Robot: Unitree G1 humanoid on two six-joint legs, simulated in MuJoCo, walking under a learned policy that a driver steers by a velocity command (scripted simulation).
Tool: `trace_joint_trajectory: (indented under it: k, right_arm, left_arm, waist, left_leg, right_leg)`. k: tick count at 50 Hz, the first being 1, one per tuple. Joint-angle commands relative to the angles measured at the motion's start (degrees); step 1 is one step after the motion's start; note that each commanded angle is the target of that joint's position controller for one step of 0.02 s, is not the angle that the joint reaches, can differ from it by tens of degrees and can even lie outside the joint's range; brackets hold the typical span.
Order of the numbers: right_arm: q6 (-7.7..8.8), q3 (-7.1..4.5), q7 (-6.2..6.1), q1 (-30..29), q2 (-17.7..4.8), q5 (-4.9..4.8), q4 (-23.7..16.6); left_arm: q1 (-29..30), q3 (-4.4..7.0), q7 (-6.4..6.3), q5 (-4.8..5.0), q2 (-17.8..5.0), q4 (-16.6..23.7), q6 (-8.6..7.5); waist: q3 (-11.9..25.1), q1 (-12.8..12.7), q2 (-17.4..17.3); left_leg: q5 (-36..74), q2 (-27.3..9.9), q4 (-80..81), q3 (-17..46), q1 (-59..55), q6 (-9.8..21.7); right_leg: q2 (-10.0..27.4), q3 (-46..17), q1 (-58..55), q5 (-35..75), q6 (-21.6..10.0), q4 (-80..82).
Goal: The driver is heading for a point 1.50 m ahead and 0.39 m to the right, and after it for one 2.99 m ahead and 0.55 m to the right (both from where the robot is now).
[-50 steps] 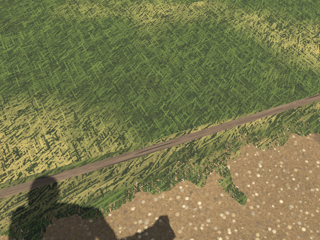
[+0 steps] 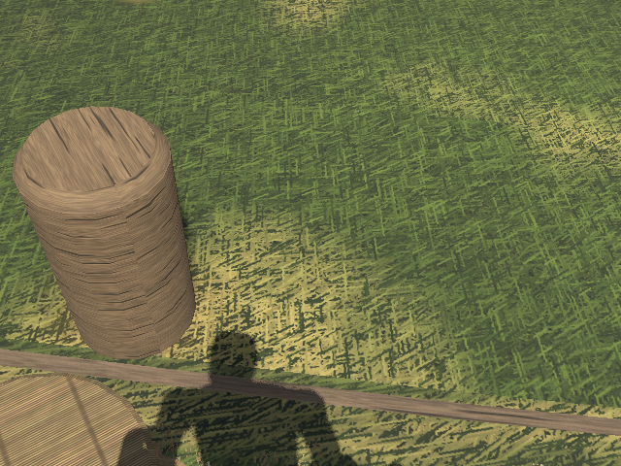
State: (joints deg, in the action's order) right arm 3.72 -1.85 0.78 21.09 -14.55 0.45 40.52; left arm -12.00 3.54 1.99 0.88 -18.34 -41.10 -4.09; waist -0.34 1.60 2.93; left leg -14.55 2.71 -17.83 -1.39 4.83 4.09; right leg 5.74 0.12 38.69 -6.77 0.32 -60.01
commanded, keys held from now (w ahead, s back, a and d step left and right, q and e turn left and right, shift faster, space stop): w+e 0.70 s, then w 0.30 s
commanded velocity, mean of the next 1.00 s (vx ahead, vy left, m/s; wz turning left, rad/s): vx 0.49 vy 0.00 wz -0.39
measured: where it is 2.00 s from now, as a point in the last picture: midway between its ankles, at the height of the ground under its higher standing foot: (415, 256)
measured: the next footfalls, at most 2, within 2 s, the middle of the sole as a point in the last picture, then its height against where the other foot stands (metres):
right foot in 0.28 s outside the picture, level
left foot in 0.74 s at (279, 393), level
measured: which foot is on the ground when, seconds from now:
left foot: down 0.00-0.30, up 0.32-0.72, down 0.74-1.00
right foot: up 0.00-0.26, down 0.28-0.74, up 0.76-1.00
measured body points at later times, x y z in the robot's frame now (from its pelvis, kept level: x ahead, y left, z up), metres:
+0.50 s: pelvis +0.30 -0.04 -0.01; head +0.34 -0.04 +0.44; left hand +0.48 +0.21 -0.11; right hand +0.39 -0.33 -0.10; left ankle +0.37 +0.13 -0.67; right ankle +0.31 -0.10 -0.75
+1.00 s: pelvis +0.59 -0.05 +0.00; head +0.61 -0.04 +0.45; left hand +0.85 +0.11 -0.10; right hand +0.50 -0.32 -0.11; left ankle +0.63 +0.05 -0.75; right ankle +0.57 -0.21 -0.68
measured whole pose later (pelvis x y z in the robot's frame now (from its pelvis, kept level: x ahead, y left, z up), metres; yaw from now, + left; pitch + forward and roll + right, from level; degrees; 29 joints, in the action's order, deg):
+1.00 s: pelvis +0.59 -0.05 +0.00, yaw -28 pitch +1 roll +1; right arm 5.3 -2.7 0.7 20.4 -15.1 -0.2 45.1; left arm -12.2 2.9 0.5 0.3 -16.8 -38.5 -2.7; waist -1.0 3.0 3.0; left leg -10.7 1.9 -18.3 -0.3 8.6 2.0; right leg 3.4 -2.8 33.2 -14.1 0.3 -54.4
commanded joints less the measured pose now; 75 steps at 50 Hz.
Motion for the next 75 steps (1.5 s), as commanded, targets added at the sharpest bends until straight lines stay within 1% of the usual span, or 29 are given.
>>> trace_joint_trajectory:
  k: [1,9,12,14,15,16,17,18,19,20,24,29,33,36,37,38,39,41,43,50,58,60,62,63,64,65,66,68,75]
  right_arm:
    - [1.59,-2.44,-1.05,-1.96,-9.35,0.19,-2.27]
    - [0.54,-2.38,-2.5,3.43,-11.06,0.01,3.27]
    - [-0.77,-2.77,-3.85,2.97,-13.14,0.22,3.02]
    - [-1.68,-2.98,-4.38,0.5,-14.48,0.54,1.89]
    - [-0.87,-2.23,-4.19,0.46,-12.61,1.5,0.08]
    - [0.69,0.35,-2.35,8.4,-4.15,1.81,-0.96]
    - [3.24,-0.94,-0.84,1.57,-11.11,-0.13,-1.91]
    - [4.4,-1.28,-0.23,-4.39,-12.3,-2.51,-4.53]
    - [4.99,-0.84,-0.39,-6.41,-11.07,-1.83,-5.26]
    - [4.71,-1.19,-0.84,-6.31,-11.0,-0.45,-4.89]
    - [2.42,-0.85,-1.51,-3.66,-8.69,0.63,-4.48]
    - [2.74,0.42,-1.3,-15.71,-5.82,0.66,-7.24]
    - [3.47,-0.83,-0.53,-19.31,-8.48,-0.82,-8.22]
    - [4.1,-2.72,-0.53,-11.82,-10.99,-1.05,-6.46]
    - [4.47,-3.55,-0.7,-5.85,-12.94,0.11,-5.97]
    - [4.23,-4.74,-0.82,0.64,-17.76,1.42,-4.62]
    - [3.4,-5.41,0.01,4.97,-17.83,0.03,-1.68]
    - [2.88,-3.42,0.07,-0.89,-10.35,-0.59,-3.09]
    - [2.47,-2.53,-0.19,-4.69,-7.84,0.07,-2.69]
    - [2.25,-3.44,-0.47,-2.79,-10.42,-1.09,1.9]
    - [0.8,-4.02,-1.08,2.08,-12.65,-2.34,6.84]
    - [0.4,-4.0,-1.12,1.22,-13.12,-2.09,7.05]
    - [0.22,-3.5,-1.27,0.47,-12.16,-2.05,6.96]
    - [0.36,-2.23,-1.38,0.34,-9.57,-0.59,5.41]
    - [1.42,-0.17,-1.18,7.29,-2.9,-0.55,4.11]
    - [2.33,-1.62,-0.98,4.36,-9.08,-1.65,5.03]
    - [2.67,-2.44,-0.76,-0.64,-11.47,-2.92,3.65]
    - [2.12,-2.36,-0.96,-4.54,-9.7,-1.85,3.51]
    - [-0.64,-2.19,-0.79,-6.35,-5.52,-1.61,2.88]
  left_arm:
    - [4.08,0.28,0.09,0.3,-2.7,3.89,-0.16]
    - [16.83,-1.25,3.68,0.64,-0.56,8.72,-1.63]
    - [12.61,-0.17,4.01,0.13,-3.03,8.74,-1.07]
    - [-3.06,2.02,2.88,0.3,-7.49,5.72,-0.49]
    - [-12.12,3.07,1.51,0.07,-11.08,4.07,0.28]
    - [-10.8,3.83,1.54,0.57,-14.66,5.13,-0.19]
    - [-11.1,3.24,0.51,0.31,-10.19,5.21,0.23]
    - [-7.95,2.69,-0.26,-0.06,-8.55,5.82,0.34]
    - [-3.91,2.3,-0.3,-0.13,-7.49,6.43,0.17]
    - [-1.02,1.89,-0.43,-0.22,-5.99,7.26,-0.11]
    - [0.49,1.79,-1.11,-0.21,-5.93,6.97,-0.33]
    - [-4.01,2.51,-2.1,0.58,-8.16,4.96,0.77]
    - [-7.48,2.44,-2.34,0.96,-7.88,3.81,1.95]
    - [-6.47,1.94,-2.21,0.39,-5.98,4.01,2.09]
    - [-7.21,0.76,-2.02,-0.12,-2.5,4.27,1.76]
    - [-13.82,-0.65,-2.0,-0.03,1.97,4.86,1.2]
    - [-17.1,-0.55,-2.19,1.41,-0.46,4.86,0.84]
    - [-7.5,1.0,-2.46,1.02,-6.55,5.1,1.09]
    - [-3.03,1.21,-2.25,-0.12,-5.28,5.9,0.92]
    - [2.4,-0.88,-1.29,-0.88,0.78,6.85,0.29]
    - [13.27,-0.62,-0.07,0.22,-0.31,10.05,-0.56]
    - [11.65,0.01,0.13,0.52,-1.88,10.07,-0.69]
    - [-0.23,2.15,-0.58,0.04,-5.5,6.56,-0.38]
    - [-10.54,3.3,-1.22,-0.54,-9.26,4.69,-0.03]
    - [-12.49,3.97,-0.97,-1.0,-14.03,4.05,0.11]
    - [-12.52,2.57,-0.73,-0.33,-8.11,3.97,0.01]
    - [-8.8,1.71,-0.73,-0.16,-5.98,4.03,-0.27]
    - [-2.93,1.01,-0.44,-0.66,-3.42,4.04,-0.61]
    - [-1.99,1.82,-1.03,-1.57,-4.24,0.05,-2.84]
  waist:
    - [-3.0,0.0,-6.51]
    - [-6.33,3.59,-5.9]
    - [0.02,-0.09,-10.04]
    - [8.45,-8.95,-10.11]
    - [15.27,-11.82,-2.77]
    - [23.99,-5.27,11.71]
    - [25.61,-9.68,1.97]
    - [15.24,-8.57,-0.75]
    - [7.06,-4.97,-7.23]
    - [4.38,-2.8,-7.78]
    - [-0.13,0.8,-2.69]
    - [0.17,-4.66,0.13]
    - [1.94,-5.95,2.58]
    - [3.68,-0.92,4.65]
    - [9.0,1.74,2.13]
    - [17.25,0.68,-9.72]
    - [17.95,0.64,-21.53]
    - [4.94,2.44,-9.49]
    - [-0.36,0.78,-7.27]
    - [-1.26,0.81,-8.55]
    - [-3.52,2.9,-7.97]
    - [-2.45,0.73,-8.67]
    - [5.03,-5.79,-7.2]
    - [13.31,-9.78,-0.98]
    - [20.02,-5.9,15.39]
    - [18.22,-7.89,9.4]
    - [9.87,-7.21,6.15]
    - [2.85,-4.3,0.58]
    - [-0.94,-1.41,0.2]
  left_leg:
    - [21.09,-13.2,9.6,5.0,-1.28,5.46]
    - [33.59,-15.26,8.59,-3.16,-10.32,1.19]
    - [65.99,-15.65,-4.62,-4.86,-16.52,-0.42]
    - [70.87,-14.89,-26.23,-6.2,-9.42,-1.46]
    - [43.59,-11.29,-44.22,-5.83,6.59,-2.44]
    - [-16.92,2.14,-68.84,2.0,33.88,-7.52]
    - [-13.75,-0.07,-70.96,11.54,39.05,-5.33]
    - [-9.6,-3.1,-66.78,11.19,40.7,-4.28]
    - [-7.14,-5.14,-60.35,9.53,39.33,-3.91]
    - [-5.63,-6.78,-55.29,9.04,36.22,-4.46]
    - [-3.48,-8.9,-44.97,6.07,29.32,-7.97]
    - [17.81,-5.03,-21.23,3.47,21.95,-9.64]
    - [16.19,-2.95,-12.74,6.15,19.68,-8.58]
    - [11.06,-3.43,-8.64,5.45,10.94,-4.66]
    - [9.44,-9.02,-8.94,9.82,0.39,-1.13]
    - [3.03,-21.49,-7.02,29.55,-18.28,6.39]
    - [-12.23,-27.79,-0.43,50.53,-21.59,11.72]
    - [-13.92,-21.99,1.4,36.56,-10.63,7.48]
    - [-0.03,-17.86,3.5,26.25,-2.14,6.88]
    - [15.77,-15.03,9.03,12.7,0.03,8.36]
    - [17.0,-17.19,6.58,8.83,-2.47,5.77]
    - [22.6,-18.12,3.88,8.87,-4.33,4.68]
    - [36.18,-13.68,-10.85,4.34,-1.08,2.24]
    - [23.13,-10.53,-27.79,1.77,9.82,0.16]
    - [-14.52,-0.77,-47.11,1.54,30.82,-3.44]
    - [-18.46,-3.2,-53.91,8.01,37.15,-3.0]
    - [-13.58,-5.76,-54.6,7.4,40.03,-2.32]
    - [-5.64,-9.32,-49.22,6.06,36.54,-3.03]
    - [9.7,-9.66,-37.36,9.2,34.42,-4.81]
  right_leg:
    - [-0.3,-2.37,5.57,8.84,0.64,7.96]
    - [-5.7,2.44,2.12,13.76,-3.32,29.38]
    - [-10.94,7.22,-4.63,3.5,-6.31,28.1]
    - [-12.22,5.39,-25.65,4.96,-10.02,30.88]
    - [-2.9,-8.09,-46.18,7.23,-13.7,29.43]
    - [13.64,-43.55,-69.07,-2.41,-28.22,32.25]
    - [12.29,-46.91,-66.9,-10.99,-25.8,40.27]
    - [10.23,-37.73,-57.87,-11.42,-22.49,42.21]
    - [7.6,-32.2,-45.97,-5.65,-20.76,44.37]
    - [5.39,-28.17,-39.12,0.89,-20.06,45.09]
    - [1.26,-19.95,-22.91,11.86,-19.74,48.15]
    - [-4.36,-13.87,-17.49,6.76,-14.07,45.19]
    - [-1.92,-21.33,-25.32,-1.15,-12.04,39.61]
    - [-1.03,-23.96,-27.97,-0.83,-9.35,32.0]
    - [-3.58,-20.55,-25.17,-1.93,-7.28,21.43]
    - [-10.82,-12.39,-11.24,-17.33,-3.07,2.66]
    - [-10.97,-9.52,1.25,-27.52,-1.23,-9.79]
    - [-6.45,-9.81,5.07,-18.5,-0.74,-14.16]
    - [-3.52,-9.02,2.74,-12.77,-0.77,-8.65]
    - [-0.52,-2.99,-0.41,-2.28,0.49,12.46]
    - [-2.97,-1.06,-6.64,4.57,-1.65,28.25]
    - [-3.61,-0.68,-11.13,1.32,-3.73,30.33]
    - [-5.81,1.27,-29.76,1.74,-6.54,33.2]
    - [3.41,-8.77,-46.53,2.65,-9.73,31.42]
    - [16.29,-35.8,-62.01,-8.46,-18.74,37.88]
    - [15.72,-40.78,-59.51,-16.25,-18.28,42.35]
    - [14.23,-31.89,-52.49,-13.26,-15.79,43.16]
    - [9.83,-20.05,-39.88,-2.02,-13.56,46.0]
    - [7.83,-3.54,-31.95,12.02,-12.45,53.12]
Over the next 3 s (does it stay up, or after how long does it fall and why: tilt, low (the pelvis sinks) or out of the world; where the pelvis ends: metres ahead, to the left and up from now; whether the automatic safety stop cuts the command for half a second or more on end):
stays up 1.56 -0.32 0.00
